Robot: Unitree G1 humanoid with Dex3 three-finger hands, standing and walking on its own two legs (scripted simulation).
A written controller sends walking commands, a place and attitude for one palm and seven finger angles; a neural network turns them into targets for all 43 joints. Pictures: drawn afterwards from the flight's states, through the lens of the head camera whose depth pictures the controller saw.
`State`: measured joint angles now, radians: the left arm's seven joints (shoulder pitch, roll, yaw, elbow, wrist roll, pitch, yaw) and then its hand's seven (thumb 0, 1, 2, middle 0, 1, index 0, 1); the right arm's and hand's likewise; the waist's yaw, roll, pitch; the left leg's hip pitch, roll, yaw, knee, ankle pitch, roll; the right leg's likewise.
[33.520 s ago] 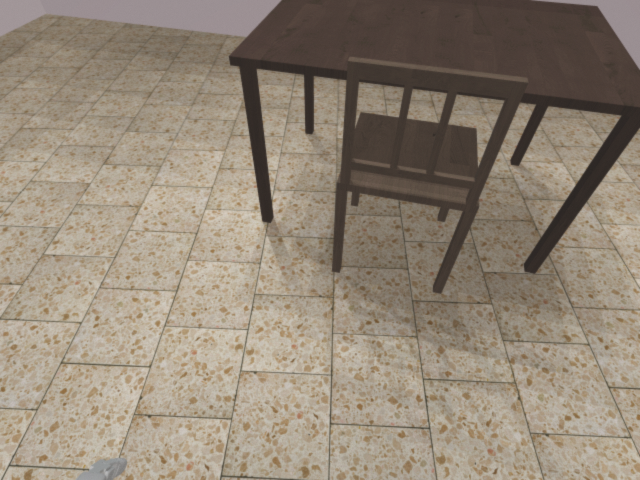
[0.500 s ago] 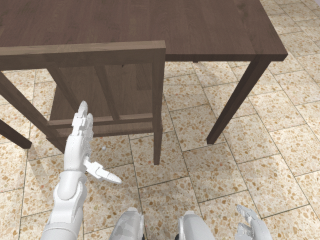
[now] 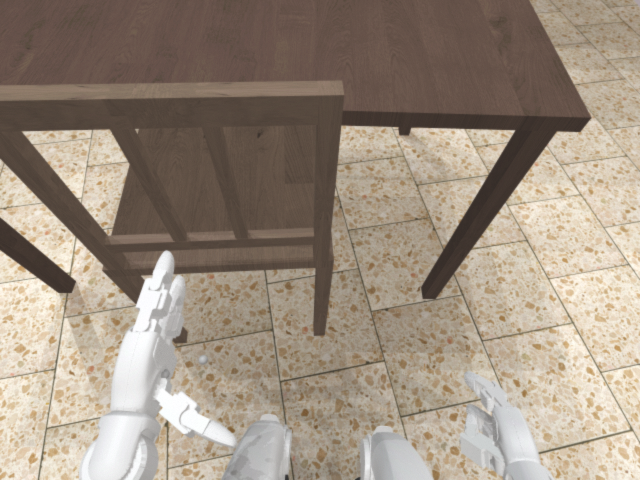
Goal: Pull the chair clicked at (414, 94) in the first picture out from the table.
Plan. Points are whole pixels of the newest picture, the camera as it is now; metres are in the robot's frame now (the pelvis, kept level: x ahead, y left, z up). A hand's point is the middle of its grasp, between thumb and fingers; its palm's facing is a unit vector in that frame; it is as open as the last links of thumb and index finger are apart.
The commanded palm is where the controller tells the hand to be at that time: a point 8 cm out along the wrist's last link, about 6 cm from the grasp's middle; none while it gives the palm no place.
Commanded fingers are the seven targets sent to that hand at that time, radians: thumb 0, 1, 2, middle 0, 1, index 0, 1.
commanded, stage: aim the fingers beside a spindle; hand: left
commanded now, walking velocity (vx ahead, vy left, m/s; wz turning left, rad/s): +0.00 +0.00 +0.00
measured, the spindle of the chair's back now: (155, 190) +0.48 +0.26 +0.02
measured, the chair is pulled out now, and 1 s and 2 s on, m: -0.06 -0.06 -0.06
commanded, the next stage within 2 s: none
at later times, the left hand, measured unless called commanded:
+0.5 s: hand (210, 351) +0.26 +0.14 +0.03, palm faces +0.01 -1.00 -0.02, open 17.2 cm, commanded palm +0.24 +0.19 +0.03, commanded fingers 0.00 -0.50 0.30 -0.06 -0.08 -0.06 -0.08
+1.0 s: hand (218, 332) +0.28 +0.13 +0.03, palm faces -0.01 -1.00 -0.01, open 16.9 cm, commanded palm +0.26 +0.19 +0.03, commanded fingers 0.00 -0.50 0.30 -0.06 -0.08 -0.06 -0.08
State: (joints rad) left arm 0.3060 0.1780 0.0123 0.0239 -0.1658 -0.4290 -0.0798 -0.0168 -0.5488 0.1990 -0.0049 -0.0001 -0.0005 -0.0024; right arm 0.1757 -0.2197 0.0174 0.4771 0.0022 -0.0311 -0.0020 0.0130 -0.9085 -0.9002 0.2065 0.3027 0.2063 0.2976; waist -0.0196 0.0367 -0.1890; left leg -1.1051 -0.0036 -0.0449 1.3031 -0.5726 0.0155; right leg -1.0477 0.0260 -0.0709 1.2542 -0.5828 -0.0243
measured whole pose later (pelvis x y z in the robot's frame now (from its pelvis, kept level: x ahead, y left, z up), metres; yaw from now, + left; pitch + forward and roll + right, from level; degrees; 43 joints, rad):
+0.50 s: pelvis +0.00 +0.00 +0.00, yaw +0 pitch +22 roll -3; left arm 0.31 0.18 0.01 -0.02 -0.16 -0.40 -0.04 -0.02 -0.52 0.26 -0.04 -0.05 -0.03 -0.05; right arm 0.22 -0.22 0.02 0.48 0.00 -0.07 -0.01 0.01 -0.91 -0.90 0.21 0.30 0.21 0.30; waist -0.03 0.05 -0.20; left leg -1.13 0.00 -0.05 1.32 -0.58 0.01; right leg -1.07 0.03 -0.08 1.27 -0.59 -0.03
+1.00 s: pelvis +0.00 +0.00 +0.00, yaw +0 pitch +23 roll -3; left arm 0.21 0.17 -0.01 0.04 -0.15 -0.39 -0.03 -0.02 -0.50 0.30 -0.06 -0.08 -0.06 -0.08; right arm 0.20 -0.22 0.02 0.49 -0.01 -0.05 0.00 0.01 -0.91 -0.90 0.21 0.30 0.21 0.30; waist -0.03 0.04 -0.19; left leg -1.12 0.00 -0.05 1.31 -0.58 0.02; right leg -1.07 0.03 -0.07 1.26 -0.59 -0.02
